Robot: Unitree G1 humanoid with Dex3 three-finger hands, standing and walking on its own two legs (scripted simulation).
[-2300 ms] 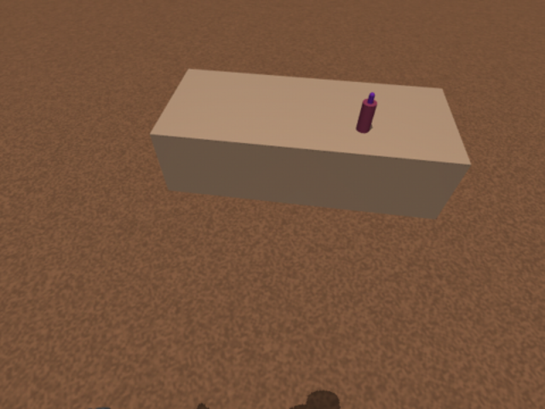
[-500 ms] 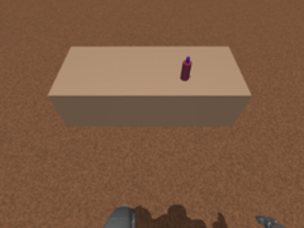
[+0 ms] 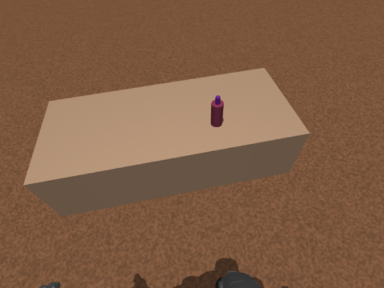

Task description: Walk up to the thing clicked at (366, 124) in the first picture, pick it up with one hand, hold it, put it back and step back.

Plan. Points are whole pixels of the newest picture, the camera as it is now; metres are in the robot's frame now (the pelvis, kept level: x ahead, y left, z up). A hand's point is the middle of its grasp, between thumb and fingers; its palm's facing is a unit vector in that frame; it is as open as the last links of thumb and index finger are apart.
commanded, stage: walk up
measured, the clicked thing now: (217, 110) +0.89 -0.14 -0.31
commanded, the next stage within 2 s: stand in 1.96 s
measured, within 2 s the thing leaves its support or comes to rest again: neither
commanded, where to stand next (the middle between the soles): +0.28 +0.11 m, yaw -2 degrees
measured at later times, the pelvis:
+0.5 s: pelvis +0.15 +0.09 -0.01, yaw -1 degrees
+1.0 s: pelvis +0.22 +0.12 +0.00, yaw -3 degrees
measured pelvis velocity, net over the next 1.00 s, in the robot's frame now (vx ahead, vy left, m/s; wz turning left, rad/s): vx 0.22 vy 0.12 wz -0.06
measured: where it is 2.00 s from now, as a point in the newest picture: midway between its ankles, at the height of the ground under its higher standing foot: (175, 281)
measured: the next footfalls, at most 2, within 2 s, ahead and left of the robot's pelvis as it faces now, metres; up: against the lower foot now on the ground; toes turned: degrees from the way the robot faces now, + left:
left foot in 0.40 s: +0.25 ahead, +0.23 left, +0.00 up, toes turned +1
right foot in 0.74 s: +0.32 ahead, -0.01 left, +0.00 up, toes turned -5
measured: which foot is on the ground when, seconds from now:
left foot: down 0.00-0.02, up 0.04-0.38, down 0.40-1.00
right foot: down 0.00-0.40, up 0.42-0.72, down 0.74-1.00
